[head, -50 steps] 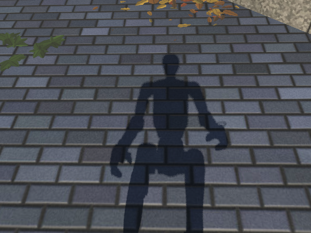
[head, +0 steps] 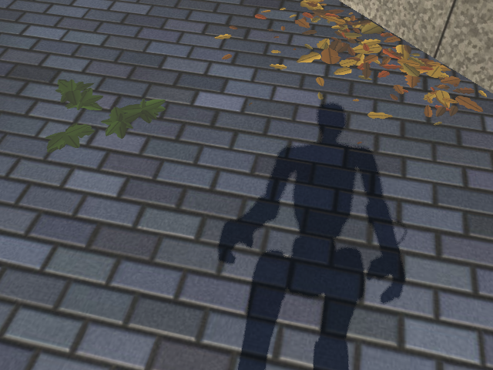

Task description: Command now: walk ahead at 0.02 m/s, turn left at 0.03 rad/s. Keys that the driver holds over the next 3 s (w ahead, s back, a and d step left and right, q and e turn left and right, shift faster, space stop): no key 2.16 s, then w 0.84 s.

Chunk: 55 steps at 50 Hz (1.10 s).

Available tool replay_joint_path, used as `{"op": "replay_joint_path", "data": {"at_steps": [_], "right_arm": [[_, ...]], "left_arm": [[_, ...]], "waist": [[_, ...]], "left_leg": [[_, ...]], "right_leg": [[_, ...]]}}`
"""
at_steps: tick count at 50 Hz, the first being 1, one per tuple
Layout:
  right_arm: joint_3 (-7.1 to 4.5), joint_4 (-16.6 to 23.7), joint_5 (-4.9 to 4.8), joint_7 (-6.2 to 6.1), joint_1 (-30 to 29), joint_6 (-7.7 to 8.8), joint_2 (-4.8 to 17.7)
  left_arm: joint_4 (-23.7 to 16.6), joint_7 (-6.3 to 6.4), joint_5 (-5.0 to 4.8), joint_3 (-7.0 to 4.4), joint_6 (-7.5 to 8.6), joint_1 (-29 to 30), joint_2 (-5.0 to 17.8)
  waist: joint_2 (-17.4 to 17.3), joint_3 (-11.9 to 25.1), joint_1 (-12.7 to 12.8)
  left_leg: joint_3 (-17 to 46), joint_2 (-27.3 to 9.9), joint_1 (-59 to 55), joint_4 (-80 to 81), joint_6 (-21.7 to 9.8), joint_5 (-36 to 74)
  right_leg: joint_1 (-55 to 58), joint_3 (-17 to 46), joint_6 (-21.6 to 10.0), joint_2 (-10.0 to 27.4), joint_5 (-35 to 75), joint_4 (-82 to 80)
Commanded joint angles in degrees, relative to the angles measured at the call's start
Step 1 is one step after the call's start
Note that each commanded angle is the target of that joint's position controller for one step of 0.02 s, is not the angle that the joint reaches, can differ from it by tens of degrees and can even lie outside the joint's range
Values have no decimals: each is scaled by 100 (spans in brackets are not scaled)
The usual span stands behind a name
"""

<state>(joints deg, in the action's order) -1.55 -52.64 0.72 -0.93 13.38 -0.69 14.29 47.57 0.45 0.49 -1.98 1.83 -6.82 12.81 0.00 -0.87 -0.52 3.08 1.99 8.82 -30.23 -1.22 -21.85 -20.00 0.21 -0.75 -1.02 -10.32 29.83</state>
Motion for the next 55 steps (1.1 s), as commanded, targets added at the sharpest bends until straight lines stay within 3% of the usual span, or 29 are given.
{"op": "replay_joint_path", "data": {"at_steps": [1, 5, 12, 30, 55], "right_arm": [[-145, 114, -29, -33, 206, 103, 645], [-135, -1, -35, -42, 237, 53, 612], [-110, -203, -34, -52, 261, 110, 592], [-32, -590, -23, -86, 518, 177, 393], [25, -792, -37, -121, 1081, 233, 141]], "left_arm": [[-221, 36, -31, -185, 66, 161, 689], [-43, 24, -34, -195, -22, 211, 679], [285, 84, -38, -211, -111, 254, 727], [986, 148, -48, -171, -181, 249, 697], [1362, 183, -63, -104, -212, 10, 560]], "waist": [[-77, 559, -16], [-52, 347, -29], [-40, 168, -9], [-26, -77, 30], [-26, -163, 65]], "left_leg": [[302, -409, 513, 475, -89, 1729], [309, -413, 551, 538, -115, 1572], [278, -416, 640, 686, -96, 1331], [125, -347, 743, 925, -70, 717], [6, -311, 797, 943, -53, 705]], "right_leg": [[1255, 486, -406, 472, 1971, -23], [1198, 454, -366, 413, 1673, -66], [1297, 457, -303, 367, 1423, -151], [1237, 485, -255, 303, 704, -388], [1143, 505, -285, 262, 570, -436]]}}
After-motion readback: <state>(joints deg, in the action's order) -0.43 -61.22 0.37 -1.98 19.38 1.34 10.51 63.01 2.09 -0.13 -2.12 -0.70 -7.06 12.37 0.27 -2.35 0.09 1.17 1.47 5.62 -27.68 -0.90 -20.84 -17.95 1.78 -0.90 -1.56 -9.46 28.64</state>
